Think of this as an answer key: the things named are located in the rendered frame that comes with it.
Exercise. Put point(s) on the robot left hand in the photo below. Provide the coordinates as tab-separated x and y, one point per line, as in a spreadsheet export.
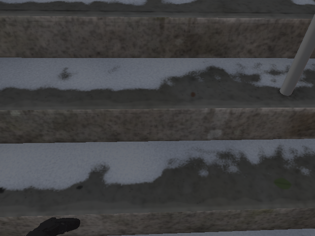
54	227

